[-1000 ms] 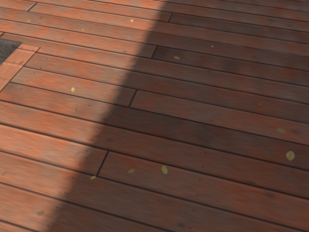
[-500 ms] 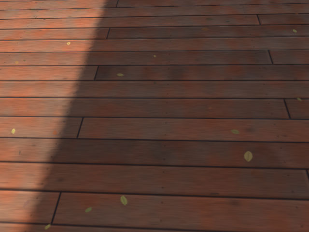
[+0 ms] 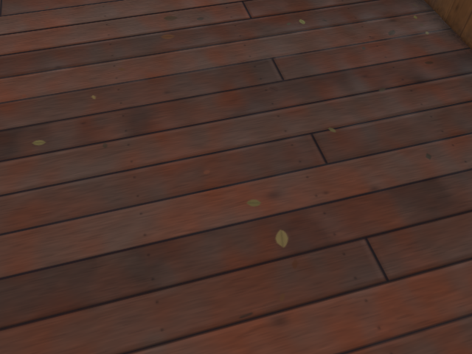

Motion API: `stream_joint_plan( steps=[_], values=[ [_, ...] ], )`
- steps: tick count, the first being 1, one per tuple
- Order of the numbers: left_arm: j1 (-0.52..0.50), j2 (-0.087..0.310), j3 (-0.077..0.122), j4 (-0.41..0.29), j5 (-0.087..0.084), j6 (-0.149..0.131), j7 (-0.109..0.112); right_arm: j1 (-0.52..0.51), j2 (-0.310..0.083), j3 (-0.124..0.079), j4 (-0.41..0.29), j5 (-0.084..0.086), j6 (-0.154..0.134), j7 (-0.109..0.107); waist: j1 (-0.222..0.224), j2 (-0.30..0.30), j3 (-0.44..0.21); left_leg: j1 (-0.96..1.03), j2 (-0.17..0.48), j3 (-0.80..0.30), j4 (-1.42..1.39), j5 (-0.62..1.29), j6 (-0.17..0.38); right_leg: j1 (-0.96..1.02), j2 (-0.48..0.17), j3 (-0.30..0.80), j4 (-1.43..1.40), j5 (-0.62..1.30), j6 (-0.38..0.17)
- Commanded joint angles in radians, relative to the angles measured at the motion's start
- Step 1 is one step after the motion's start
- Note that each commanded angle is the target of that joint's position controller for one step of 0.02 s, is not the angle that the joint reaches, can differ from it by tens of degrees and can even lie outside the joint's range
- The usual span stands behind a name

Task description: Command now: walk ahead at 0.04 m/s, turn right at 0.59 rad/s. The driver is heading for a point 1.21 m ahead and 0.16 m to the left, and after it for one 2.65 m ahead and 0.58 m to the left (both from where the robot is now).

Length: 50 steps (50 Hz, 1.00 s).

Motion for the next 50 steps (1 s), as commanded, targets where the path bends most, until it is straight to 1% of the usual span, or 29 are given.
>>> stream_joint_plan(
  steps=[1,4,8,10,12,13,14,15,16,18,19,23,27,31,33,35,36,37,38,39,40,41,42,43,44,45,46,48,50],
  values=[
    [0.084,0.024,0.003,-0.067,0.002,0.0,0.002,-0.004,-0.144,-0.038,-0.052,0.003,-0.006,-0.011,0.008,0.127,-0.137,0.126,0.278,-0.196,-0.187,0.062,0.222,-0.002,-0.054,-0.023,-0.072,0.043,0.01],
    [0.047,0.032,-0.003,-0.102,0.005,-0.011,-0.016,0.004,-0.195,-0.06,-0.053,0.025,-0.004,-0.01,-0.002,0.143,-0.182,0.151,0.321,-0.201,-0.24,-0.198,0.217,0.026,-0.092,-0.047,-0.205,0.071,-0.014],
    [0.068,0.054,0.003,-0.09,0.005,-0.026,-0.04,0.001,-0.229,-0.076,-0.049,0.05,-0.009,0.009,0.014,0.158,-0.161,0.073,0.315,-0.146,-0.276,-0.374,0.171,0.196,-0.064,-0.114,-0.409,0.066,-0.08],
    [0.122,0.047,0.006,-0.061,0.004,-0.032,-0.046,0.002,-0.222,-0.074,-0.04,0.065,-0.006,0.022,0.048,0.144,-0.148,0.05,0.309,-0.126,-0.244,-0.459,0.142,0.302,-0.037,-0.15,-0.579,0.1,-0.122],
    [0.25,0.035,0.009,0.014,0.007,-0.038,-0.045,-0.001,-0.155,-0.057,-0.035,0.059,0.0,0.032,0.092,0.078,-0.119,-0.053,0.224,-0.037,-0.085,-0.546,0.067,0.477,0.013,-0.175,-0.761,0.093,-0.162],
    [0.314,0.067,0.017,0.028,0.007,-0.044,-0.036,-0.022,-0.062,-0.028,-0.049,0.04,-0.008,0.05,0.104,-0.089,-0.099,-0.241,0.136,0.06,0.239,-0.505,-0.008,0.598,-0.172,0.116,-0.899,-0.081,-0.218],
    [0.278,0.201,0.037,-0.018,0.012,-0.054,-0.034,-0.041,-0.05,-0.027,-0.089,0.035,-0.027,0.065,0.069,-0.214,-0.015,-0.544,0.036,0.033,0.469,-0.479,-0.032,0.602,-0.384,0.52,-1.019,-0.285,-0.345],
    [0.238,0.196,0.04,-0.037,0.03,-0.082,-0.035,-0.111,-0.141,-0.05,-0.107,0.058,-0.049,0.066,0.083,-0.137,0.039,-0.606,0.079,-0.099,0.57,-0.389,-0.009,0.519,-0.42,0.594,-1.106,-0.359,-0.389],
    [0.169,0.159,0.026,-0.05,0.026,-0.106,-0.034,-0.084,-0.17,-0.06,-0.098,0.069,-0.056,0.067,0.036,-0.123,0.066,-0.632,0.104,-0.129,0.587,-0.263,0.004,0.525,-0.388,0.517,-1.103,-0.267,-0.351],
    [0.118,0.098,0.006,-0.057,0.012,-0.124,-0.038,-0.026,-0.169,-0.064,-0.044,0.035,-0.057,0.061,0.007,-0.101,0.022,-0.56,0.127,-0.127,0.553,-0.107,-0.015,0.533,-0.3,0.325,-1.082,-0.026,-0.273],
    [0.127,0.083,0.0,-0.052,0.015,-0.129,-0.037,-0.014,-0.159,-0.064,-0.028,0.03,-0.053,0.063,0.006,-0.09,0.003,-0.525,0.122,-0.113,0.561,-0.041,-0.026,0.532,-0.273,0.246,-1.084,0.087,-0.253],
    [0.226,0.065,-0.002,-0.007,0.028,-0.134,-0.031,-0.022,-0.1,-0.05,-0.014,0.046,-0.036,0.07,0.035,-0.066,-0.008,-0.499,0.102,-0.102,0.529,0.111,-0.047,0.556,-0.23,0.051,-1.073,0.357,-0.217],
    [0.239,0.071,-0.002,0.014,0.033,-0.139,-0.026,-0.104,-0.079,-0.038,-0.051,0.057,-0.034,0.083,0.069,-0.08,0.044,-0.443,0.064,-0.1,0.368,0.198,-0.044,0.531,-0.222,-0.065,-1.095,0.424,-0.193],
    [0.27,0.078,-0.001,0.047,0.022,-0.135,-0.019,-0.189,-0.051,-0.02,-0.099,0.055,-0.045,0.11,0.1,-0.064,0.093,-0.439,0.048,-0.049,0.229,0.171,-0.011,0.611,-0.257,-0.125,-1.075,0.53,-0.181],
    [0.275,0.086,0.0,0.059,0.017,-0.125,-0.015,-0.218,-0.043,-0.014,-0.124,0.054,-0.052,0.127,0.101,-0.066,0.096,-0.415,0.031,-0.003,0.184,0.103,0.014,0.659,-0.272,-0.156,-1.024,0.685,-0.176],
    [0.253,0.115,0.004,0.054,0.017,-0.116,-0.006,-0.191,-0.064,-0.022,-0.138,0.052,-0.054,0.136,0.063,-0.106,0.035,-0.302,-0.021,0.058,0.178,0.006,0.054,0.691,-0.277,-0.188,-0.903,1.094,-0.161],
    [0.243,0.131,0.008,0.05,0.017,-0.109,0.002,-0.137,-0.089,-0.034,-0.134,0.051,-0.049,0.135,0.026,-0.136,-0.02,-0.225,-0.056,0.085,0.19,-0.047,0.075,0.713,-0.278,-0.199,-0.805,1.31,-0.152],
    [0.229,0.149,0.012,0.047,0.02,-0.1,0.008,-0.013,-0.133,-0.054,-0.111,0.054,-0.045,0.13,-0.041,-0.15,-0.097,-0.072,-0.089,0.09,0.183,-0.067,0.1,0.696,-0.273,-0.207,-0.643,1.43,-0.142],
    [0.199,0.161,0.014,0.039,0.015,-0.101,0.009,0.152,-0.187,-0.081,-0.078,0.057,-0.042,0.115,-0.136,-0.124,-0.186,0.198,-0.095,0.051,0.107,0.023,0.142,0.57,-0.245,-0.226,-0.421,1.388,-0.115],
    [0.197,0.131,-0.001,0.007,0.032,-0.12,0.005,0.313,-0.263,-0.101,-0.05,0.046,-0.028,0.087,-0.182,0.018,-0.306,0.555,0.096,-0.23,0.118,0.036,0.209,0.266,-0.185,-0.207,-0.094,0.898,-0.085],
    [0.332,-0.018,-0.05,-0.014,0.03,-0.153,-0.027,0.294,-0.31,-0.107,-0.069,0.046,-0.033,0.085,-0.064,0.272,-0.487,0.923,0.383,-0.849,0.034,-0.11,0.445,-0.152,0.04,-0.06,0.302,-0.108,-0.02],
    [0.187,0.095,-0.023,-0.036,-0.004,-0.195,-0.044,0.327,-0.233,-0.092,-0.053,0.039,-0.023,0.072,-0.15,0.139,-0.495,0.876,0.346,-0.849,-0.083,-0.209,0.386,-0.244,-0.002,0.106,0.348,-0.055,-0.054],
    [0.079,0.112,-0.02,-0.081,-0.035,-0.206,-0.046,0.275,-0.191,-0.081,-0.058,0.04,-0.025,0.067,-0.134,0.1,-0.321,0.726,0.305,-0.675,-0.099,-0.18,0.326,-0.282,-0.053,0.084,0.287,0.016,-0.076],
    [0.041,0.096,-0.024,-0.095,-0.016,-0.211,-0.037,0.19,-0.175,-0.072,-0.076,0.045,-0.03,0.069,-0.069,-0.016,-0.189,0.512,0.254,-0.567,-0.131,-0.08,0.292,-0.248,-0.089,0.06,0.185,0.07,-0.077],
    [0.042,0.102,-0.015,-0.091,0.009,-0.202,-0.028,0.13,-0.143,-0.063,-0.095,0.042,-0.035,0.067,-0.027,-0.024,-0.138,0.378,0.215,-0.49,-0.148,0.001,0.275,-0.191,-0.119,0.051,0.105,0.101,-0.067],
    [0.068,0.098,-0.011,-0.09,0.018,-0.187,-0.029,0.101,-0.14,-0.061,-0.112,0.032,-0.035,0.062,0.009,0.006,-0.1,0.262,0.185,-0.45,-0.18,0.048,0.278,-0.128,-0.135,0.048,0.079,0.116,-0.056],
    [0.09,0.088,-0.01,-0.094,0.025,-0.174,-0.028,0.089,-0.139,-0.064,-0.117,0.035,-0.036,0.059,0.031,0.027,-0.083,0.196,0.167,-0.429,-0.202,0.073,0.283,-0.103,-0.143,0.038,0.036,0.124,-0.041],
    [0.083,0.065,-0.016,-0.107,0.037,-0.156,-0.025,0.095,-0.154,-0.067,-0.111,0.039,-0.042,0.053,0.044,0.045,-0.058,0.087,0.145,-0.359,-0.215,0.17,0.28,-0.082,-0.144,0.005,-0.068,0.161,-0.008],
    [0.002,0.042,-0.028,-0.138,0.047,-0.153,-0.022,0.106,-0.177,-0.072,-0.106,0.041,-0.041,0.043,0.024,0.061,-0.037,0.01,0.098,-0.295,-0.209,0.191,0.251,-0.053,-0.123,-0.027,-0.231,0.277,0.015]
  ],
)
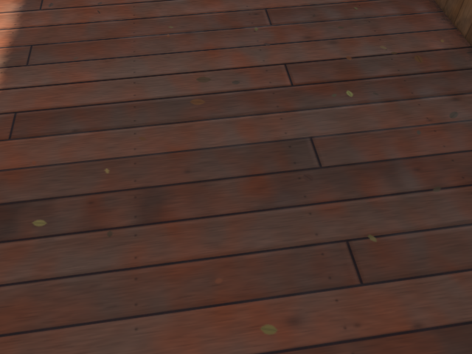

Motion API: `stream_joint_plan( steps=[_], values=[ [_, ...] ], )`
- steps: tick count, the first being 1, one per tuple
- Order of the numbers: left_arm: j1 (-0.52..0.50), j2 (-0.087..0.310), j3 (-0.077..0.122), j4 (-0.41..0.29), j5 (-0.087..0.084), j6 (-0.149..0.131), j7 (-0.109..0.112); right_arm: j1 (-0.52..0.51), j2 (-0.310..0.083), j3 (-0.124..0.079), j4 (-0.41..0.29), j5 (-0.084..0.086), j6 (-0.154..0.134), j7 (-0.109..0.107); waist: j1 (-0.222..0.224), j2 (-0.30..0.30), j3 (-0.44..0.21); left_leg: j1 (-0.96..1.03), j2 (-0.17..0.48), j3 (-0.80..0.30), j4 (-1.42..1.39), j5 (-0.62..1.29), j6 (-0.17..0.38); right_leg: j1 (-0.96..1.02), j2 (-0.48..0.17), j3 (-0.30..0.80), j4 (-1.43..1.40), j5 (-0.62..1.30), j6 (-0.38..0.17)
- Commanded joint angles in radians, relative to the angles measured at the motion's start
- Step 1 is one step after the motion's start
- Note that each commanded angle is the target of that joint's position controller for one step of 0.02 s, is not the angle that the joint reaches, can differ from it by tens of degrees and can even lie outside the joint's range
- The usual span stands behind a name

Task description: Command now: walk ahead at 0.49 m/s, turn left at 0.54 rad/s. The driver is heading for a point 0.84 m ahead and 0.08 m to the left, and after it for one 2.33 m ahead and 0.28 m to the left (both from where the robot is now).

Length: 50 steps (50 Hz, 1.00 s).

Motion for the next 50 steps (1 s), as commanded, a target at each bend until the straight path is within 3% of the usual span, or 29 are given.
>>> stream_joint_plan(
  steps=[1,3,6,8,10,11,12,13,14,15,16,18,22,28,31,33,35,36,37,38,39,40,41,42,43,44,46,50],
  values=[
    [0.004,0.047,0.009,-0.063,0.014,0.001,0.004,-0.067,-0.15,-0.037,-0.083,0.007,-0.015,-0.018,0.029,0.071,-0.005,-0.163,0.196,-0.146,-0.128,0.256,0.166,0.11,0.035,-0.065,-0.213,0.182,0.03],
    [-0.088,0.035,0.001,-0.08,0.003,-0.006,-0.002,-0.013,-0.158,-0.04,-0.07,0.016,-0.004,-0.023,-0.025,0.088,-0.024,-0.152,0.176,-0.147,-0.09,0.182,0.131,0.171,0.084,-0.077,-0.391,0.323,0.032],
    [-0.146,0.074,0.014,-0.104,-0.022,-0.015,-0.017,0.043,-0.165,-0.041,-0.059,0.025,0.009,-0.027,-0.049,0.117,-0.049,-0.046,0.224,-0.255,-0.021,0.07,0.109,0.197,0.112,-0.039,-0.519,0.325,0.025],
    [-0.128,0.114,0.033,-0.108,-0.027,-0.023,-0.022,0.044,-0.162,-0.04,-0.062,0.021,0.012,-0.029,-0.026,0.139,-0.06,0.027,0.262,-0.336,0.044,0.028,0.084,0.228,0.113,-0.016,-0.562,0.247,-0.004],
    [-0.009,0.142,0.056,-0.085,-0.023,-0.032,-0.019,0.025,-0.131,-0.032,-0.072,0.012,0.013,-0.026,0.049,0.149,-0.096,0.017,0.226,-0.341,0.167,0.061,0.04,0.404,0.11,-0.032,-0.621,0.205,-0.058],
    [0.123,0.189,0.072,-0.078,-0.004,-0.036,-0.01,0.021,-0.07,-0.01,-0.09,0.0,0.008,-0.02,0.111,0.078,-0.208,-0.064,0.169,-0.274,0.405,0.005,0.001,0.622,-0.025,0.084,-0.612,0.162,-0.123],
    [0.239,0.278,0.095,-0.05,0.02,-0.025,-0.008,0.144,0.0,0.013,-0.117,0.018,-0.005,-0.018,0.083,-0.23,-0.361,-0.398,0.026,-0.119,0.764,-0.325,-0.072,0.981,-0.268,0.504,-0.672,-0.013,-0.284],
    [0.263,0.219,0.087,-0.042,0.001,-0.018,-0.015,0.155,-0.074,0.006,-0.114,0.033,-0.007,-0.018,0.091,-0.285,-0.357,-0.569,0.086,-0.122,0.954,-0.423,-0.087,0.998,-0.332,0.74,-0.752,-0.243,-0.313],
    [0.218,0.147,0.067,-0.058,-0.006,-0.012,-0.012,0.073,-0.148,-0.015,-0.114,0.032,0.0,-0.02,0.118,-0.153,-0.223,-0.616,0.129,-0.125,1.025,-0.327,-0.096,0.894,-0.285,0.6,-0.769,-0.28,-0.269],
    [0.17,0.123,0.057,-0.061,-0.003,-0.003,-0.009,0.004,-0.151,-0.019,-0.129,0.018,0.007,-0.022,0.109,-0.073,-0.14,-0.6,0.163,-0.089,1.02,-0.246,-0.102,0.777,-0.238,0.444,-0.769,-0.161,-0.234],
    [0.129,0.102,0.049,-0.055,-0.002,0.002,-0.009,-0.034,-0.14,-0.021,-0.145,0.006,0.01,-0.019,0.089,-0.047,-0.074,-0.575,0.189,-0.082,0.972,-0.192,-0.105,0.669,-0.19,0.332,-0.789,-0.037,-0.223],
    [0.089,0.081,0.042,-0.042,0.0,-0.001,-0.01,-0.022,-0.109,-0.024,-0.147,0.016,0.023,-0.01,0.048,-0.092,-0.024,-0.494,0.227,-0.064,0.907,-0.146,-0.108,0.547,-0.136,0.185,-0.846,0.058,-0.206],
    [0.095,0.112,0.058,0.006,-0.007,-0.011,-0.013,-0.063,-0.062,-0.015,-0.157,0.005,0.045,-0.009,0.038,-0.068,0.003,-0.512,0.242,-0.046,0.781,-0.077,-0.127,0.528,-0.146,0.039,-0.907,0.201,-0.236],
    [0.111,0.158,0.074,0.058,-0.014,0.007,-0.001,-0.215,-0.036,-0.004,-0.177,0.008,0.032,0.022,0.083,-0.041,0.029,-0.484,0.238,0.016,0.468,0.157,-0.116,0.601,-0.137,-0.148,-0.909,0.277,-0.202],
    [0.14,0.184,0.083,0.084,-0.029,0.019,-0.002,-0.287,-0.037,-0.003,-0.204,0.013,0.029,0.038,0.103,-0.04,0.06,-0.455,0.23,0.06,0.369,0.13,-0.089,0.649,-0.156,-0.197,-0.902,0.277,-0.186],
    [0.153,0.197,0.089,0.1,-0.041,0.029,-0.005,-0.307,-0.046,-0.007,-0.22,0.012,0.03,0.045,0.097,-0.04,0.069,-0.424,0.211,0.087,0.323,0.049,-0.057,0.689,-0.175,-0.216,-0.866,0.374,-0.177],
    [0.15,0.226,0.095,0.111,-0.052,0.039,-0.004,-0.247,-0.074,-0.024,-0.218,0.003,0.031,0.043,0.041,-0.065,0.017,-0.282,0.146,0.135,0.287,-0.053,-0.01,0.71,-0.176,-0.248,-0.737,0.716,-0.166],
    [0.137,0.228,0.093,0.115,-0.056,0.045,-0.003,-0.117,-0.107,-0.046,-0.184,0.002,0.032,0.037,-0.04,-0.058,-0.055,-0.102,0.098,0.161,0.223,-0.016,0.021,0.685,-0.149,-0.283,-0.578,0.848,-0.148],
    [0.153,0.195,0.078,0.116,-0.049,0.044,0.001,0.056,-0.164,-0.077,-0.132,0.005,0.035,0.022,-0.118,-0.029,-0.148,0.178,0.079,0.139,0.198,0.051,0.052,0.548,-0.108,-0.311,-0.361,0.8,-0.117],
    [0.185,0.091,0.04,0.084,-0.008,0.036,-0.004,0.173,-0.264,-0.097,-0.106,0.001,0.037,0.0,-0.117,0.187,-0.249,0.518,0.334,-0.249,0.186,0.054,0.142,0.187,-0.021,-0.309,0.014,0.157,-0.062],
    [0.241,0.063,0.019,0.073,-0.028,0.009,-0.013,0.156,-0.291,-0.086,-0.127,0.002,0.023,0.003,-0.063,0.288,-0.427,0.637,0.538,-0.749,0.002,-0.109,0.293,-0.022,0.124,-0.109,0.274,-0.34,-0.037],
    [0.132,0.159,0.046,0.065,-0.07,-0.005,-0.021,0.132,-0.204,-0.06,-0.12,-0.003,0.011,0.012,-0.111,0.142,-0.341,0.559,0.523,-0.637,-0.039,-0.13,0.236,-0.112,0.074,-0.01,0.328,-0.277,-0.047],
    [0.073,0.156,0.044,0.046,-0.083,-0.009,-0.024,0.09,-0.171,-0.049,-0.107,-0.005,0.003,0.014,-0.09,0.138,-0.204,0.414,0.488,-0.461,-0.04,-0.075,0.193,-0.133,0.036,-0.027,0.289,-0.201,-0.065],
    [0.058,0.141,0.042,0.055,-0.061,-0.006,-0.015,0.02,-0.137,-0.038,-0.101,-0.005,-0.004,0.014,-0.044,0.071,-0.129,0.268,0.442,-0.346,-0.052,-0.003,0.152,-0.09,-0.011,-0.028,0.213,-0.115,-0.066],
    [0.072,0.142,0.048,0.065,-0.043,0.006,-0.013,-0.03,-0.097,-0.026,-0.1,-0.01,-0.013,0.016,-0.007,0.095,-0.09,0.17,0.402,-0.26,-0.078,0.067,0.131,-0.038,-0.037,-0.016,0.158,-0.055,-0.064],
    [0.115,0.134,0.049,0.083,-0.045,0.022,-0.016,-0.055,-0.084,-0.023,-0.098,-0.017,-0.021,0.016,0.021,0.119,-0.081,0.106,0.383,-0.203,-0.114,0.092,0.12,0.023,-0.049,-0.004,0.141,-0.006,-0.06],
    [0.148,0.101,0.047,0.102,-0.049,0.049,-0.015,-0.058,-0.087,-0.026,-0.073,-0.022,-0.045,0.014,0.041,0.1,-0.065,0.059,0.375,-0.116,-0.162,0.182,0.122,0.046,-0.038,0.004,0.111,0.046,-0.046],
    [0.067,0.073,0.044,0.08,-0.044,0.058,-0.011,-0.022,-0.094,-0.03,-0.026,-0.032,-0.056,-0.006,0.021,0.075,-0.001,0.091,0.356,0.032,-0.195,0.301,0.09,-0.064,-0.001,0.046,-0.05,0.221,-0.024]
  ],
)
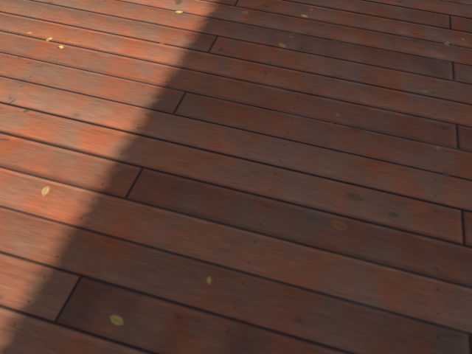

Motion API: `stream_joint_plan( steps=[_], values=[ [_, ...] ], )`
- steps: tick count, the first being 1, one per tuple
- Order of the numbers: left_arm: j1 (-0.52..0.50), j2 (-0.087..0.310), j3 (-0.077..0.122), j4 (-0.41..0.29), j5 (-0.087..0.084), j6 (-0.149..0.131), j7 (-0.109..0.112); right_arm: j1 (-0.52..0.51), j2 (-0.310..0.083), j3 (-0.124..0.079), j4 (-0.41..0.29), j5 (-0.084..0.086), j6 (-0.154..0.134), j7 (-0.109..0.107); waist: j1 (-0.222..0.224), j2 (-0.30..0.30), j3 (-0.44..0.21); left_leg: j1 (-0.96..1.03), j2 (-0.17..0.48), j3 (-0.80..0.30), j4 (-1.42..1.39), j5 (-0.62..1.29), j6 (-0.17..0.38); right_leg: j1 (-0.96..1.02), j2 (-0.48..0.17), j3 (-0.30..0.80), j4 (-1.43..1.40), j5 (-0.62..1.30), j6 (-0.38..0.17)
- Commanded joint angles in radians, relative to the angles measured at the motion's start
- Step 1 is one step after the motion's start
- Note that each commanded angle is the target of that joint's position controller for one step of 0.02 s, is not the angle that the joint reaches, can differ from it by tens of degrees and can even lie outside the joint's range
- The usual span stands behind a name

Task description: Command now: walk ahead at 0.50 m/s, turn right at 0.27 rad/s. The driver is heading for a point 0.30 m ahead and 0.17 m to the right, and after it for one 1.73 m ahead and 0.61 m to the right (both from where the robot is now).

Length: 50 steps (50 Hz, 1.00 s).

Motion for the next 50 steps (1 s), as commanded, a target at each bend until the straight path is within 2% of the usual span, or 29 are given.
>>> stream_joint_plan(
  steps=[1,5,9,10,12,13,14,15,16,17,18,19,20,21,23,26,29,32,34,36,37,38,39,40,41,42,44,45,50],
  values=[
    [0.011,0.047,0.014,-0.047,0.004,-0.004,-0.002,-0.048,-0.129,-0.031,-0.048,-0.003,-0.026,-0.018,0.019,0.102,0.003,0.012,0.266,-0.088,-0.17,0.348,0.114,-0.037,0.001,0.047,-0.121,0.173,0.008],
    [-0.106,0.009,-0.003,-0.084,0.009,-0.011,-0.028,-0.02,-0.153,-0.032,-0.019,0.004,-0.02,-0.031,-0.033,0.093,0.05,0.069,0.274,-0.007,-0.194,0.338,0.08,-0.025,0.019,-0.031,-0.34,0.306,-0.01],
    [-0.202,-0.002,-0.013,-0.149,0.01,-0.014,-0.06,0.04,-0.175,-0.039,0.02,0.017,0.011,-0.04,-0.067,0.084,0.085,0.235,0.329,0.028,-0.13,0.445,0.074,-0.102,0.033,-0.087,-0.441,0.21,-0.046],
    [-0.21,0.001,-0.012,-0.164,0.01,-0.014,-0.068,0.037,-0.183,-0.041,0.022,0.02,0.021,-0.043,-0.06,0.089,0.081,0.261,0.338,0.039,-0.098,0.519,0.068,-0.094,0.044,-0.109,-0.455,0.161,-0.06],
    [-0.174,0.027,0.001,-0.18,0.009,-0.008,-0.077,0.014,-0.214,-0.048,0.015,0.023,0.036,-0.053,-0.02,0.129,0.027,0.283,0.338,0.072,0.015,0.839,0.045,0.017,0.102,-0.173,-0.458,0.057,-0.097],
    [-0.119,0.051,0.013,-0.176,0.01,-0.003,-0.077,0.005,-0.23,-0.052,0.011,0.024,0.044,-0.06,0.016,0.154,-0.018,0.286,0.334,0.083,0.111,0.999,0.034,0.104,0.14,-0.201,-0.449,0.003,-0.12],
    [-0.005,0.092,0.034,-0.157,0.008,0.0,-0.073,-0.008,-0.242,-0.053,0.008,0.025,0.05,-0.064,0.082,0.16,-0.082,0.248,0.321,0.092,0.271,1.065,0.02,0.259,0.176,-0.208,-0.464,-0.015,-0.15],
    [0.154,0.149,0.065,-0.125,0.009,0.003,-0.057,-0.03,-0.238,-0.048,-0.001,0.03,0.047,-0.068,0.176,0.122,-0.16,0.111,0.277,0.109,0.51,0.942,-0.015,0.523,0.188,-0.162,-0.549,0.059,-0.194],
    [0.236,0.26,0.094,-0.112,0.011,0.01,-0.035,0.052,-0.133,-0.016,-0.039,0.002,0.028,-0.059,0.14,-0.105,-0.273,-0.283,0.154,0.1,0.895,0.278,-0.072,0.911,-0.053,0.241,-0.546,0.067,-0.326],
    [0.219,0.256,0.081,-0.135,0.01,-0.004,-0.039,0.072,-0.087,0.012,-0.062,0.0,-0.014,-0.037,0.097,-0.164,-0.417,-0.553,-0.022,-0.125,1.129,-0.391,-0.093,1.108,-0.223,0.758,-0.719,-0.049,-0.478],
    [0.221,0.177,0.061,-0.136,0.018,-0.009,-0.039,-0.056,-0.171,-0.011,-0.086,0.039,-0.043,-0.019,0.157,-0.06,-0.359,-0.654,0.048,-0.233,1.15,-0.326,-0.067,1.079,-0.193,0.66,-0.767,-0.086,-0.41],
    [0.165,0.144,0.051,-0.139,0.015,-0.013,-0.038,-0.111,-0.172,-0.007,-0.112,0.054,-0.056,-0.014,0.127,-0.003,-0.219,-0.672,0.091,-0.215,1.069,-0.237,-0.048,0.929,-0.158,0.514,-0.778,-0.039,-0.365],
    [0.095,0.123,0.044,-0.151,0.011,-0.014,-0.038,-0.121,-0.16,-0.006,-0.107,0.034,-0.06,-0.021,0.075,0.084,-0.131,-0.632,0.131,-0.201,0.97,-0.183,-0.051,0.768,-0.114,0.409,-0.789,0.057,-0.334],
    [0.032,0.096,0.034,-0.172,0.02,-0.014,-0.035,-0.113,-0.174,-0.016,-0.101,0.015,-0.049,-0.028,0.036,0.078,-0.078,-0.563,0.155,-0.192,0.905,-0.154,-0.066,0.644,-0.083,0.329,-0.803,0.226,-0.319],
    [-0.014,0.1,0.033,-0.191,0.03,-0.014,-0.026,-0.072,-0.169,-0.02,-0.098,0.0,-0.02,-0.034,-0.009,0.048,-0.062,-0.472,0.161,-0.177,0.845,-0.14,-0.107,0.509,-0.047,0.247,-0.813,0.48,-0.318],
    [-0.003,0.142,0.045,-0.173,0.028,-0.006,-0.004,-0.094,-0.121,-0.005,-0.106,-0.008,0.006,-0.049,-0.011,0.023,-0.064,-0.422,0.114,-0.132,0.651,-0.044,-0.159,0.4,0.018,0.121,-0.781,0.688,-0.287],
    [0.022,0.146,0.049,-0.158,0.009,0.027,0.017,-0.179,-0.103,0.006,-0.119,-0.001,0.012,-0.046,0.027,-0.035,-0.118,-0.334,0.054,-0.123,0.429,0.155,-0.17,0.385,0.075,0.089,-0.727,0.59,-0.218],
    [0.047,0.143,0.049,-0.149,0.008,0.052,0.028,-0.25,-0.123,0.001,-0.138,0.011,0.016,-0.034,0.057,-0.06,-0.134,-0.313,0.023,-0.153,0.294,0.207,-0.165,0.437,0.055,0.179,-0.674,0.423,-0.188],
    [0.036,0.132,0.047,-0.156,0.011,0.061,0.034,-0.244,-0.154,-0.013,-0.141,0.009,0.01,-0.029,0.044,-0.069,-0.131,-0.3,0.022,-0.189,0.226,0.165,-0.146,0.487,0.035,0.268,-0.616,0.34,-0.176],
    [-0.018,0.115,0.043,-0.176,0.011,0.061,0.037,-0.18,-0.168,-0.025,-0.128,0.003,-0.005,-0.028,-0.007,-0.083,-0.123,-0.213,0.04,-0.186,0.108,0.234,-0.107,0.491,0.06,0.309,-0.525,0.26,-0.142],
    [-0.013,0.072,0.03,-0.191,0.019,0.057,0.035,-0.136,-0.2,-0.033,-0.126,-0.012,-0.012,-0.034,-0.017,-0.034,-0.174,-0.071,0.138,-0.242,0.082,0.401,-0.062,0.447,0.119,0.272,-0.395,0.148,-0.102],
    [0.076,0.007,0.011,-0.195,0.042,0.053,0.033,-0.109,-0.244,-0.037,-0.138,-0.029,-0.006,-0.045,0.026,0.172,-0.251,0.161,0.356,-0.439,0.136,0.824,0.037,0.272,0.236,0.148,-0.15,-0.361,-0.043],
    [0.215,0.051,0.013,-0.197,0.018,0.052,0.025,-0.062,-0.252,-0.043,-0.114,-0.031,0.014,-0.044,0.076,0.392,-0.347,0.278,0.557,-0.76,0.093,0.735,0.221,0.101,0.26,0.092,0.061,-0.598,-0.001],
    [0.216,0.144,0.037,-0.159,0.012,0.063,0.025,-0.112,-0.192,-0.032,-0.145,-0.007,0.025,-0.044,0.058,0.257,-0.299,0.217,0.507,-0.734,0.071,0.512,0.216,0.065,0.188,0.104,0.171,-0.522,0.036],
    [0.119,0.178,0.051,-0.162,0.008,0.082,0.029,-0.138,-0.142,-0.018,-0.157,-0.004,0.038,-0.049,0.027,0.179,-0.222,0.147,0.433,-0.572,0.069,0.371,0.163,0.04,0.161,0.066,0.213,-0.442,0.057],
    [0.078,0.167,0.053,-0.164,0.008,0.102,0.035,-0.169,-0.131,-0.01,-0.163,-0.007,0.052,-0.051,0.028,0.135,-0.177,0.062,0.376,-0.48,0.044,0.262,0.132,0.049,0.14,0.046,0.213,-0.385,0.069],
    [0.054,0.124,0.045,-0.184,0.008,0.121,0.037,-0.216,-0.153,-0.014,-0.159,-0.011,0.068,-0.059,0.042,0.175,-0.096,-0.096,0.301,-0.339,-0.017,0.178,0.119,0.108,0.117,-0.004,0.165,-0.303,0.076],
    [0.061,0.096,0.039,-0.187,0.006,0.122,0.037,-0.216,-0.153,-0.016,-0.154,-0.015,0.071,-0.063,0.042,0.198,-0.09,-0.115,0.278,-0.286,-0.033,0.18,0.12,0.133,0.12,-0.03,0.123,-0.283,0.077],
    [0.011,0.045,0.014,-0.209,0.025,0.106,0.03,-0.199,-0.172,-0.025,-0.127,-0.003,0.081,-0.065,0.014,0.2,-0.153,-0.069,0.323,-0.226,-0.028,0.256,0.171,0.242,0.089,-0.055,-0.134,-0.275,0.059]
  ],
)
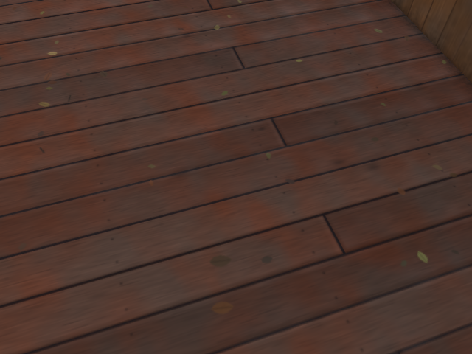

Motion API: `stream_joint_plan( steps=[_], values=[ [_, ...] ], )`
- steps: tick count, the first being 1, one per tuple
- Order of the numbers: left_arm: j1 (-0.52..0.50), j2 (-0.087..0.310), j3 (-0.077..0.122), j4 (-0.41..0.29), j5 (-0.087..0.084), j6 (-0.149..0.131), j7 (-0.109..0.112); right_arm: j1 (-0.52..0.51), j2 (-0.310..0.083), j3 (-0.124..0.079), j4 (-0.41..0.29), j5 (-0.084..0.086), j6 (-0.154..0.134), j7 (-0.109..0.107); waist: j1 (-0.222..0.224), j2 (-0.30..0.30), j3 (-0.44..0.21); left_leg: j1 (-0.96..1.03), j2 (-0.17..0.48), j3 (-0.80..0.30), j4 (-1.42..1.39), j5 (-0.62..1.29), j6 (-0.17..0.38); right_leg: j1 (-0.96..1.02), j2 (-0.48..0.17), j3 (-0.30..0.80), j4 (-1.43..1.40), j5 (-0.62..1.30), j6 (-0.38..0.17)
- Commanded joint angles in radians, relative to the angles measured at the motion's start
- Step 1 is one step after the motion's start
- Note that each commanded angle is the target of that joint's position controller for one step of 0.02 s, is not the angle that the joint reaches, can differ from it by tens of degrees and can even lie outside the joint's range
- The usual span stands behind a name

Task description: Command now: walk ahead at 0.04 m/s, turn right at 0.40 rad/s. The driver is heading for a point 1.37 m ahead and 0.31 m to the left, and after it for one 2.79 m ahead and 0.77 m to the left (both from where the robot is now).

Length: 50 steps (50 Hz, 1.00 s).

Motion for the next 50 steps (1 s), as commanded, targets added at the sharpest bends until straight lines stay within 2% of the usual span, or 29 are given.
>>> stream_joint_plan(
  steps=[1,5,7,8,9,10,11,13,15,16,19,21,23,24,25,26,27,29,32,36,41,43,44,45,46,47,48,49,50],
  values=[
    [0.033,0.035,0.001,-0.065,0.009,-0.016,-0.007,-0.031,-0.175,-0.048,-0.052,0.01,-0.003,-0.001,0.004,0.184,-0.195,0.15,0.248,-0.184,-0.147,0.145,0.221,0.102,-0.016,-0.025,-0.147,0.027,-0.016],
    [0.067,0.044,0.003,-0.043,0.012,-0.018,-0.027,-0.029,-0.188,-0.047,-0.025,0.035,0.009,0.012,0.022,0.191,-0.174,0.126,0.247,-0.178,-0.113,0.03,0.196,0.238,0.01,-0.067,-0.421,0.131,-0.067],
    [0.105,0.055,0.006,-0.023,0.023,-0.02,-0.034,0.022,-0.156,-0.036,0.012,0.05,0.012,0.017,0.042,0.153,-0.152,0.035,0.199,-0.134,-0.046,-0.058,0.102,0.388,0.017,-0.052,-0.637,0.26,-0.123],
    [0.106,0.117,0.015,-0.038,0.034,-0.02,-0.026,0.049,-0.09,-0.016,0.01,0.024,0.007,0.027,0.009,-0.038,-0.164,-0.066,0.111,-0.038,0.139,-0.208,0.002,0.466,-0.164,0.188,-0.721,0.345,-0.182],
    [0.028,0.159,0.017,-0.058,0.045,-0.02,-0.026,0.028,-0.066,-0.01,-0.021,0.004,-0.004,0.026,-0.015,-0.237,-0.112,-0.143,0.009,0.009,0.195,-0.399,-0.061,0.334,-0.327,0.354,-0.76,0.374,-0.316],
    [0.004,0.118,0.01,-0.066,0.062,-0.038,-0.027,-0.048,-0.138,-0.027,-0.024,0.005,-0.002,0.017,0.041,-0.177,-0.087,-0.095,0.035,-0.065,0.328,-0.415,-0.073,0.244,-0.308,0.342,-0.789,0.291,-0.347],
    [-0.028,0.082,-0.003,-0.055,0.067,-0.057,-0.027,-0.037,-0.149,-0.038,-0.012,0.018,0.003,0.017,0.017,-0.162,-0.077,-0.096,0.035,-0.084,0.38,-0.385,-0.073,0.239,-0.269,0.29,-0.786,0.292,-0.322],
    [-0.07,0.056,-0.011,-0.041,0.042,-0.082,-0.027,0.019,-0.144,-0.044,0.033,0.009,0.017,0.009,0.0,-0.147,-0.081,-0.092,0.043,-0.097,0.415,-0.331,-0.092,0.276,-0.21,0.205,-0.745,0.424,-0.273],
    [-0.076,0.034,-0.019,-0.024,0.034,-0.085,-0.027,0.045,-0.112,-0.035,0.05,0.013,0.018,0.014,-0.013,-0.112,-0.106,-0.031,0.042,-0.091,0.381,-0.31,-0.109,0.295,-0.177,0.145,-0.694,0.624,-0.266],
    [-0.046,0.027,-0.019,-0.009,0.029,-0.082,-0.027,0.045,-0.091,-0.025,0.055,0.016,0.015,0.018,0.002,-0.105,-0.136,-0.01,0.038,-0.075,0.326,-0.294,-0.11,0.332,-0.168,0.141,-0.696,0.553,-0.267],
    [0.035,0.103,0.006,0.027,0.009,-0.063,-0.023,-0.023,-0.118,-0.023,0.04,0.039,0.001,0.027,0.065,-0.129,-0.077,-0.052,-0.004,-0.018,0.228,-0.309,-0.082,0.369,-0.187,0.253,-0.774,0.036,-0.296],
    [0.037,0.112,0.01,0.036,0.002,-0.06,-0.018,-0.016,-0.124,-0.023,0.044,0.047,-0.017,0.031,0.054,-0.121,-0.026,-0.027,-0.009,-0.013,0.121,-0.307,-0.037,0.343,-0.205,0.31,-0.8,-0.115,-0.298],
    [0.008,0.095,0.006,0.039,-0.006,-0.066,-0.015,0.068,-0.115,-0.023,0.089,0.04,-0.04,0.035,0.005,-0.094,-0.029,0.147,-0.012,-0.016,-0.022,-0.192,0.018,0.257,-0.176,0.281,-0.771,-0.093,-0.27],
    [-0.024,0.061,-0.003,0.032,-0.001,-0.075,-0.017,0.142,-0.128,-0.027,0.116,0.036,-0.05,0.035,-0.028,-0.07,-0.056,0.272,0.028,-0.071,-0.033,-0.173,0.047,0.178,-0.141,0.237,-0.703,-0.035,-0.239],
    [-0.09,-0.002,-0.018,-0.006,0.009,-0.092,-0.022,0.217,-0.188,-0.043,0.144,0.034,-0.057,0.034,-0.055,0.059,-0.07,0.362,0.122,-0.205,-0.061,-0.275,0.101,0.046,-0.04,0.091,-0.535,0.015,-0.177],
    [-0.126,-0.02,-0.022,-0.037,0.009,-0.111,-0.025,0.277,-0.246,-0.062,0.163,0.038,-0.062,0.04,-0.072,0.245,-0.057,0.418,0.256,-0.447,-0.179,-0.411,0.19,-0.096,0.068,-0.065,-0.326,0.011,-0.118],
    [-0.164,0.046,-0.004,-0.053,-0.006,-0.125,-0.025,0.285,-0.232,-0.058,0.156,0.029,-0.067,0.038,-0.1,0.262,0.017,0.435,0.365,-0.608,-0.256,-0.416,0.263,-0.251,0.037,-0.039,-0.177,-0.118,-0.104],
    [-0.127,0.055,0.007,-0.035,-0.023,-0.141,-0.037,0.259,-0.182,-0.044,0.143,0.029,-0.083,0.029,-0.068,0.167,0.041,0.496,0.342,-0.562,-0.258,-0.4,0.249,-0.387,-0.03,0.018,-0.004,-0.053,-0.112],
    [-0.15,0.031,0.004,-0.035,-0.006,-0.151,-0.057,0.23,-0.157,-0.032,0.134,0.033,-0.077,0.028,-0.057,0.133,0.031,0.47,0.263,-0.37,-0.292,-0.181,0.186,-0.364,-0.073,-0.014,-0.081,0.138,-0.098],
    [-0.203,-0.032,-0.022,-0.049,-0.005,-0.152,-0.079,0.221,-0.187,-0.037,0.126,0.034,-0.065,0.025,-0.067,0.15,0.019,0.286,0.173,-0.171,-0.304,-0.001,0.148,-0.103,-0.034,-0.088,-0.334,0.329,-0.064],
    [-0.21,0.033,-0.008,-0.068,-0.015,-0.146,-0.082,0.255,-0.234,-0.053,0.146,0.056,-0.064,0.028,-0.042,0.156,0.044,0.291,0.25,-0.178,-0.286,0.031,0.132,0.024,-0.023,-0.073,-0.474,0.369,-0.107],
    [-0.086,0.076,0.018,-0.037,-0.008,-0.148,-0.072,0.243,-0.235,-0.052,0.149,0.056,-0.058,0.028,0.045,0.14,-0.02,0.277,0.223,-0.149,-0.122,0.29,0.099,0.219,0.015,-0.09,-0.515,0.347,-0.143],
    [0.072,0.115,0.042,0.008,-0.009,-0.146,-0.061,0.249,-0.207,-0.042,0.149,0.048,-0.057,0.028,0.119,0.114,-0.115,0.21,0.17,-0.108,0.078,0.373,0.071,0.432,0.021,-0.091,-0.517,0.332,-0.167],
    [0.257,0.192,0.063,0.035,0.004,-0.14,-0.045,0.255,-0.133,-0.014,0.12,0.017,-0.057,0.029,0.185,-0.034,-0.28,0.011,0.101,-0.066,0.425,0.108,0.025,0.721,-0.187,0.138,-0.516,0.245,-0.224],
    [0.281,0.25,0.063,0.04,0.025,-0.141,-0.052,0.365,-0.026,0.013,0.1,0.042,-0.074,0.027,0.109,-0.32,-0.411,-0.256,-0.061,-0.117,0.743,-0.465,-0.017,0.876,-0.401,0.639,-0.732,-0.087,-0.349],
    [0.232,0.156,0.039,0.034,0.019,-0.15,-0.056,0.302,-0.153,-0.019,0.11,0.072,-0.084,0.03,0.128,-0.197,-0.305,-0.343,-0.015,-0.212,0.867,-0.434,-0.008,0.766,-0.386,0.676,-0.821,-0.215,-0.317],
    [0.162,0.113,0.023,0.035,0.008,-0.156,-0.055,0.227,-0.191,-0.034,0.085,0.082,-0.087,0.032,0.107,-0.152,-0.177,-0.391,0.03,-0.189,0.88,-0.344,0.008,0.651,-0.369,0.515,-0.818,-0.16,-0.282],
    [0.1,0.085,0.014,0.036,0.009,-0.16,-0.057,0.195,-0.179,-0.034,0.084,0.071,-0.085,0.027,0.075,-0.081,-0.121,-0.355,0.076,-0.172,0.848,-0.258,0.011,0.538,-0.327,0.389,-0.83,-0.018,-0.263],
    [0.052,0.059,0.009,0.041,0.016,-0.166,-0.059,0.192,-0.165,-0.038,0.089,0.057,-0.078,0.025,0.045,-0.075,-0.086,-0.315,0.104,-0.178,0.799,-0.193,0.009,0.455,-0.283,0.284,-0.851,0.092,-0.249]
  ],
)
